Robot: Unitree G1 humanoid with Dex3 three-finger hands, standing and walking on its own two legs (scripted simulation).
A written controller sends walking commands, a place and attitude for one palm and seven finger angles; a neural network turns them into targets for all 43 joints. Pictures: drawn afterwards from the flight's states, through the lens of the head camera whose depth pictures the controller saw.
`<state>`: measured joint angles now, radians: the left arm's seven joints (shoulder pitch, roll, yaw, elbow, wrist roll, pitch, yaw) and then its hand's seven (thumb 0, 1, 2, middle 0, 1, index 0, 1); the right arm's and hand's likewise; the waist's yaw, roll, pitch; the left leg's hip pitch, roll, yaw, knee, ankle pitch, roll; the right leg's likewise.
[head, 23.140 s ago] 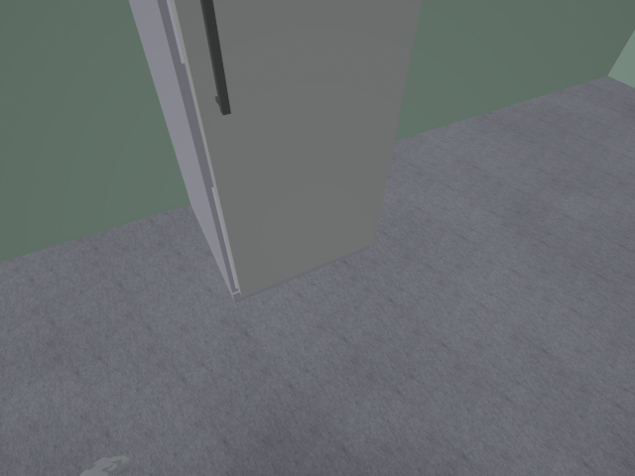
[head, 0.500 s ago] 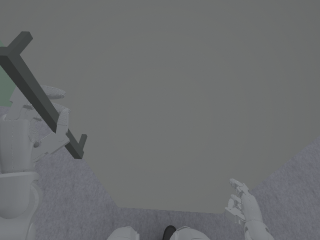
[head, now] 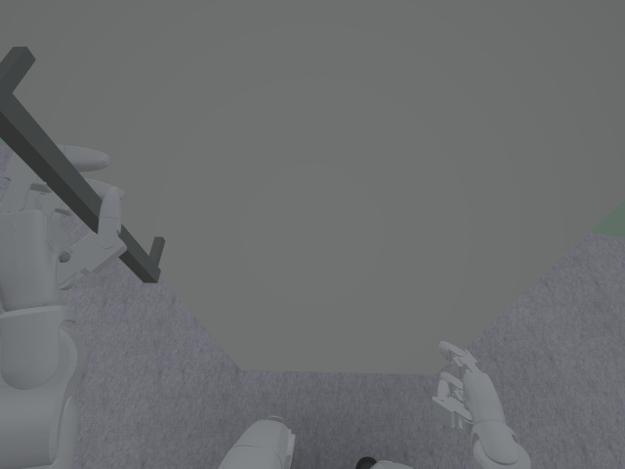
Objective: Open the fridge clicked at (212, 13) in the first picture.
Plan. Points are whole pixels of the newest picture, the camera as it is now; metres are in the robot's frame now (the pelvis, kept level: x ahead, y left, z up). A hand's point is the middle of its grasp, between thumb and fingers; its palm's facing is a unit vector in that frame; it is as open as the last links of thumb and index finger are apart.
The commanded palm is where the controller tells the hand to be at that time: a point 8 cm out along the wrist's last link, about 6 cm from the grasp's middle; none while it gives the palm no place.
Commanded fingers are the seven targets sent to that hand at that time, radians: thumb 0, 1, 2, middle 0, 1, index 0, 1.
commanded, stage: walk backward, drawing the door open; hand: left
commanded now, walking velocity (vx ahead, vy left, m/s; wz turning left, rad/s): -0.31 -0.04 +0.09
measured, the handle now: (101, 196) +0.33 +0.23 +0.18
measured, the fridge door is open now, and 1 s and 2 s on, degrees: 11 44 77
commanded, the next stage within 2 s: stop walking and hold the door back in 1.80 s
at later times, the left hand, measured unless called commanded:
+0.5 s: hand (87, 401) +0.15 +0.17 +0.18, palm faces +0.33 -0.91 -0.24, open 6.4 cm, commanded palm +0.10 +0.22 +0.19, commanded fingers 0.00 0.90 0.90 -0.45 -1.40 -0.45 -1.40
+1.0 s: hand out of the picture +0.02 +0.08 +0.18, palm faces +0.52 -0.82 -0.25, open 6.8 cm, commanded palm -0.04 +0.11 +0.18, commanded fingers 0.00 0.90 0.90 -0.45 -1.40 -0.45 -1.40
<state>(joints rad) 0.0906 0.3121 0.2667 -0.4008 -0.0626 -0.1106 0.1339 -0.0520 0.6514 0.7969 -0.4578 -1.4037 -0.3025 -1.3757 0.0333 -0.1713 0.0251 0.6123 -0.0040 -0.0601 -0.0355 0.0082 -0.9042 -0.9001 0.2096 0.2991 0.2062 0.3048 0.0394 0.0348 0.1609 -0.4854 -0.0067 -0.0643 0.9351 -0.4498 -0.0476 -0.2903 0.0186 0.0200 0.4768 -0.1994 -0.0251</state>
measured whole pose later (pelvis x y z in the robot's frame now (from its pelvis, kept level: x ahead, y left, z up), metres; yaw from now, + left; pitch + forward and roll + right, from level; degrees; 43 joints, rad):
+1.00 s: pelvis -0.19 -0.19 +0.00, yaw +29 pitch -2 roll -1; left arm -0.02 0.27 0.09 -0.41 -0.02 -0.06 0.05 -0.06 0.66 0.75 -0.41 -1.40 -0.23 -1.23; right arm 0.14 -0.17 -0.03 0.62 -0.03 -0.13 -0.05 0.01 -0.91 -0.90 0.20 0.30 0.20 0.30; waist -0.03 0.02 0.19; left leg -0.22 0.09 -0.07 0.45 -0.20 -0.06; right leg -0.50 0.03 -0.02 0.99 -0.41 0.04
